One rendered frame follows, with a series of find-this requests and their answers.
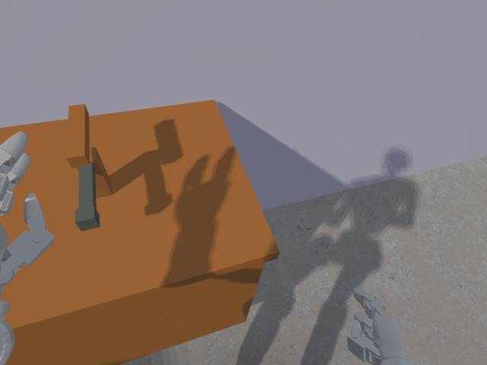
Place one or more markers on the robot left hand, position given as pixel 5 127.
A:
pixel 27 247

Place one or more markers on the robot right hand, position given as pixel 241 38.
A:
pixel 382 339

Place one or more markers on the counter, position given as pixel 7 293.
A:
pixel 179 252

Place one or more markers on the left robot forearm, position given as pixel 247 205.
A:
pixel 6 334

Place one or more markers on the tap lever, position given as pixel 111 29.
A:
pixel 86 216

